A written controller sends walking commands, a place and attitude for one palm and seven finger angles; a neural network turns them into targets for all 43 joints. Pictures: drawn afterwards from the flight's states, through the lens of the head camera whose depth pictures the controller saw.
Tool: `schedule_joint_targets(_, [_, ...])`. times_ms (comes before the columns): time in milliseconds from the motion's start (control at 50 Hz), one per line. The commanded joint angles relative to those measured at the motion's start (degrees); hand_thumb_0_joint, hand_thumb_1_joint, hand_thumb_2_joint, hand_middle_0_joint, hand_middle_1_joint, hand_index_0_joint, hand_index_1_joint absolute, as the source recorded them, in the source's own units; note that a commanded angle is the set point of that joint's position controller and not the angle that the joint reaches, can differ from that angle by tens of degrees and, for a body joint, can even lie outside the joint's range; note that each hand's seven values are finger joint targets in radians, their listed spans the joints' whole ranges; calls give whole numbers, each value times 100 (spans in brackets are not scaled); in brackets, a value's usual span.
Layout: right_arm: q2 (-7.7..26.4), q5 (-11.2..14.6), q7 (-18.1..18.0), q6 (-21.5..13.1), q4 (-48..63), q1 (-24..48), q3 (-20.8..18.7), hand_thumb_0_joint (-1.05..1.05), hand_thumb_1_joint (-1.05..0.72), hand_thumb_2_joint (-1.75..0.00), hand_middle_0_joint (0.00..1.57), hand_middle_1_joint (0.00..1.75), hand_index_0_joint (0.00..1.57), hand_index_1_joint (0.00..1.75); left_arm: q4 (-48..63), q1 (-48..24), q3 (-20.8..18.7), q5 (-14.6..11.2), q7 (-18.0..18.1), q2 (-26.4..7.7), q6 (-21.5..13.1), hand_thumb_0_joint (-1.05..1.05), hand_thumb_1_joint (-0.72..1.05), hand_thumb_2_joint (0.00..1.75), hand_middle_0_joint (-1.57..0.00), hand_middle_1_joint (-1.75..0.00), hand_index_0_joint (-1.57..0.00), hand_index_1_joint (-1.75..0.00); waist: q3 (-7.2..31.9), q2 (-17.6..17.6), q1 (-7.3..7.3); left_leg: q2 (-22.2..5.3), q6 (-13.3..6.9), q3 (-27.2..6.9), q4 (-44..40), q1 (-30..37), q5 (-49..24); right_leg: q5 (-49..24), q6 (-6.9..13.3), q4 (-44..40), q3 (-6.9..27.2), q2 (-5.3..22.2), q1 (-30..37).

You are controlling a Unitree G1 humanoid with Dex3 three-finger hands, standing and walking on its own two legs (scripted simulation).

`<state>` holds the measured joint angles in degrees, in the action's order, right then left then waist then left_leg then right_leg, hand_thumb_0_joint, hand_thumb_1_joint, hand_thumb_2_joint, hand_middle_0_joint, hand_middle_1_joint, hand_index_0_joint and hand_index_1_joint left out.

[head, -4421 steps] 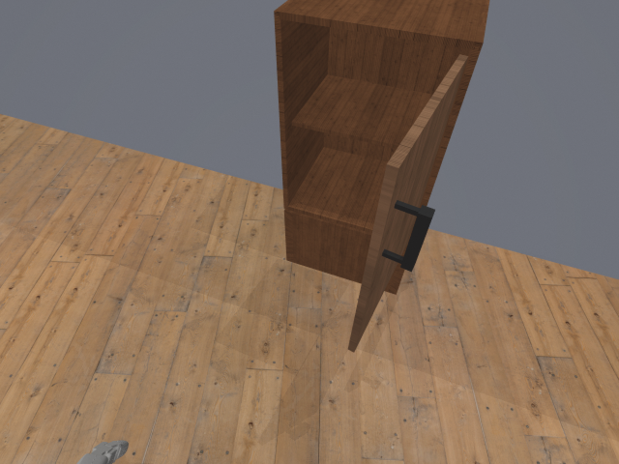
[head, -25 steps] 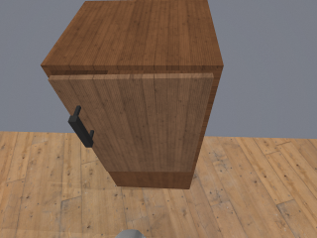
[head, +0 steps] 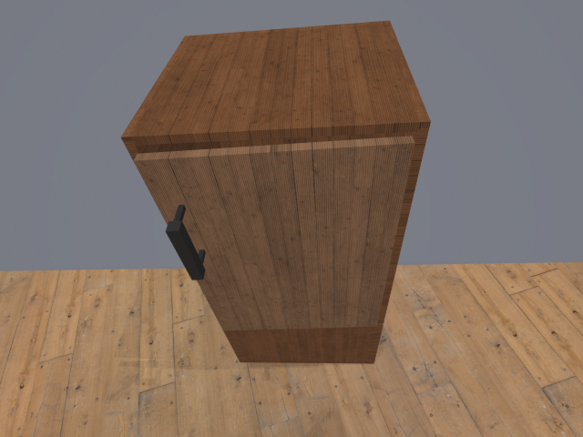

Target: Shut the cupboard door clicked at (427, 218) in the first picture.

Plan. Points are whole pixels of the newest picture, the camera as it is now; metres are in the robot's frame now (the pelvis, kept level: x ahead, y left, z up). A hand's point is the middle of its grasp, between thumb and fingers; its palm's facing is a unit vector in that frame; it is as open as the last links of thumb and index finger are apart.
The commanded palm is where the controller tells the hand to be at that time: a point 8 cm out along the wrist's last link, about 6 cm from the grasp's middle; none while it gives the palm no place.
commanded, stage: come to a stop and stand still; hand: left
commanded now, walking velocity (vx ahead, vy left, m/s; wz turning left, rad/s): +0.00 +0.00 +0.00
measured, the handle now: (189, 243) +0.43 +0.23 -0.01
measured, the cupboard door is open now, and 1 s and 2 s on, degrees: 2 2 2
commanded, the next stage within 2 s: look again from close up in 0.14 s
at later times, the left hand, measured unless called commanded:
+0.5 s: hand out of the picture +0.02 +0.16 -0.15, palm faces +0.00 -0.97 -0.23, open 7.3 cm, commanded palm none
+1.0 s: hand out of the picture +0.01 +0.11 -0.16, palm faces +0.06 -0.97 -0.22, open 7.3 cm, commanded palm none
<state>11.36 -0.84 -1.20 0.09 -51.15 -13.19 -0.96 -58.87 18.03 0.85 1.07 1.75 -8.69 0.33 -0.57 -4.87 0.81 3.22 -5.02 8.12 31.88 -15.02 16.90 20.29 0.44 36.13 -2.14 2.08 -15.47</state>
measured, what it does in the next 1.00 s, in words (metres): shifts its weight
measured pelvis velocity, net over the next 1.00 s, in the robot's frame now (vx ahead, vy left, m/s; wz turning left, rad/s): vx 0.03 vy -0.05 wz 0.01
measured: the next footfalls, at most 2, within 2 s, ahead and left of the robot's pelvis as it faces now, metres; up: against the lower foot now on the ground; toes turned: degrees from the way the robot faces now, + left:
left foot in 1.40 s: +0.02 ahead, +0.11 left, +0.00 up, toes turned +4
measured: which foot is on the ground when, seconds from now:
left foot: down 0.00-1.00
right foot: down 0.00-1.00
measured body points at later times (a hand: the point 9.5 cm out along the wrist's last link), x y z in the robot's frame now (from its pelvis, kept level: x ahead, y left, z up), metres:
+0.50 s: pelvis +0.01 -0.01 +0.01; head +0.04 -0.04 +0.46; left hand +0.02 +0.21 -0.13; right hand -0.02 -0.23 -0.16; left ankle +0.01 +0.06 -0.73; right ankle -0.01 -0.11 -0.73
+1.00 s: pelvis +0.03 -0.05 +0.01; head +0.07 -0.07 +0.46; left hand +0.01 +0.17 -0.14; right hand +0.04 -0.26 -0.16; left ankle +0.01 +0.06 -0.73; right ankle -0.01 -0.11 -0.73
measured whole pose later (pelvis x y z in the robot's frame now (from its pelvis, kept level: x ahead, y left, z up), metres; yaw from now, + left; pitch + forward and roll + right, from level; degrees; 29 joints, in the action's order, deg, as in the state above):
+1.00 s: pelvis +0.03 -0.05 +0.01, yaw +1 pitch +0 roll +2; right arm 8.9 -0.9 -2.9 0.0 -63.3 -14.9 0.0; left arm -64.5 16.2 0.3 0.7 2.7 -6.2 -0.2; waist -3.6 -1.0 1.0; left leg 1.0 -0.7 5.9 23.5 -8.8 14.7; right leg 19.2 4.2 28.1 -4.0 -0.9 -9.1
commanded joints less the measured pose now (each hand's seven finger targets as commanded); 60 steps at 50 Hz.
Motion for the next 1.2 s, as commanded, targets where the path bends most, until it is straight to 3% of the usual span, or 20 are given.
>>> schedule_joint_targets(0, [484, -17, 12, -107, 67, -548, -28, 0, -90, -90, 20, 30, 20, 30, 393, -194, -109, -26, 54, -701, -117, 0, 90, 90, -20, -30, -20, -30, -249, 1216, -194, -898, 172, -1097, -1041, 436, -710, -513, 309, -1058, 707, 435, -384])
schedule_joint_targets(60, [492, -34, 10, -151, -61, -465, 21, 0, -90, -90, 20, 30, 20, 30, 326, -66, -126, -9, 38, -728, -68, 0, 90, 90, -20, -30, -20, -30, -444, 355, -82, -989, 121, -1264, -1515, 131, -264, -284, 258, -1043, 585, 305, -137])
schedule_joint_targets(100, [476, -37, -8, -160, -154, -447, 49, 0, -90, -90, 20, 30, 20, 30, 262, -14, -131, -20, 35, -705, -55, 0, 90, 90, -20, -30, -20, -30, -442, 178, -40, -1005, 114, -1303, -1650, 34, -151, -325, 258, -1063, 546, 296, 35])
schedule_joint_targets(200, [426, -37, -33, -176, -397, -613, 89, 0, -90, -90, 20, 30, 20, 30, 121, -33, -120, -33, 14, -636, -60, 0, 90, 90, -20, -30, -20, -30, -396, 229, -47, -981, 140, -1261, -1730, 107, -119, -432, 278, -1215, 525, 348, 192])
schedule_joint_targets(320, [362, -14, -61, -216, -691, -828, 133, 0, -90, -90, 20, 30, 20, 30, -48, -72, -88, -58, 12, -569, -99, 0, 90, 90, -20, -30, -20, -30, -168, 498, -65, -965, 162, -1142, -1553, 379, -848, -817, 271, -1309, 561, 423, 403])
schedule_joint_targets(380, [302, -8, -79, -227, -846, -906, 146, 0, -90, -90, 20, 30, 20, 30, -157, -88, -77, -67, 23, -528, -113, 0, 90, 90, -20, -30, -20, -30, -184, 509, -81, -956, 169, -1102, -1462, 509, -1220, -1034, 273, -1317, 561, 441, 420])
schedule_joint_targets(800, [17, 17, -153, -210, -1330, -890, 163, 0, -90, -90, 20, 30, 20, 30, -571, 221, -54, -58, 85, -314, -204, 0, 90, 90, -20, -30, -20, -30, -326, 541, -105, -943, 245, -945, -1244, 827, -1772, -2082, 317, -1475, 554, 514, 567])
schedule_joint_targets(880, [93, 30, -171, -133, -1195, -746, 78, 0, -90, -90, 20, 30, 20, 30, -442, 234, -150, -53, 140, -490, -161, 0, 90, 90, -20, -30, -20, -30, -239, 295, -51, -973, 298, -898, -1067, 863, -2335, -2878, 383, -1189, 675, 694, 590])
schedule_joint_targets(920, [154, 17, -174, -72, -1091, -707, 28, 0, -90, -90, 20, 30, 20, 30, -380, 253, -209, -49, 164, -577, -136, 0, 90, 90, -20, -30, -20, -30, -66, 379, -31, -977, 340, -814, -877, 840, -2400, -3252, 430, -1031, 746, 791, 669])
schedule_joint_targets(980, [206, 4, -171, 21, -933, -644, -52, 0, -90, -90, 20, 30, 20, 30, -290, 272, -293, -22, 189, -710, -99, 0, 90, 90, -20, -30, -20, -30, 77, 623, -14, -890, 416, -649, -521, 624, -2185, -3896, 534, -854, 897, 992, 807])
schedule_joint_targets(1020, [197, 2, -149, 84, -811, -547, -94, 0, -90, -90, 20, 30, 20, 30, -234, 300, -341, -8, 193, -817, -72, 0, 90, 90, -20, -30, -20, -30, 94, 927, 37, -684, 509, -505, -161, 286, -1482, -4429, 716, -900, 1153, 1289, 928])
schedule_joint_targets(1060, [161, 10, -131, 158, -636, -325, -152, 0, -90, -90, 20, 30, 20, 30, -201, 459, -398, 34, 193, -897, -54, 0, 90, 90, -20, -30, -20, -30, -73, 1380, 169, -419, 601, -433, 676, -420, 560, -5256, 1145, -1146, 1584, 1778, 1126])
schedule_joint_targets(1080, [200, 1, -133, 192, -572, -134, -181, 0, -90, -90, 20, 30, 20, 30, -204, 497, -424, 50, 215, -906, -37, 0, 90, 90, -20, -30, -20, -30, -144, 1372, 278, -394, 607, -607, 1378, -803, 1277, -5635, 1428, -1239, 1774, 2025, 1192])
schedule_joint_targets(1100, [245, -2, -125, 226, -509, 2, -215, 0, -90, -90, 20, 30, 20, 30, -156, 478, -449, 61, 227, -913, -25, 0, 90, 90, -20, -30, -20, -30, -146, 1375, 312, -385, 623, -843, 2053, -1015, 1440, -5601, 1569, -1301, 1792, 2075, 1134])
schedule_joint_targets(1120, [215, 13, -111, 248, -483, 71, -234, 0, -90, -90, 20, 30, 20, 30, -79, 331, -440, 61, 223, -865, -26, 0, 90, 90, -20, -30, -20, -30, -240, 1233, 239, -415, 628, -1018, 2447, -1056, 1335, -5172, 1591, -1389, 1653, 1968, 885])
schedule_joint_targets(1180, [87, 34, -5, 240, -483, -40, -230, 0, -90, -90, 20, 30, 20, 30, 154, -88, -457, 88, 164, -956, -55, 0, 90, 90, -20, -30, -20, -30, -237, 1082, 40, -428, 671, -885, 2146, -796, 938, -3854, 1294, -1503, 1132, 1547, 497])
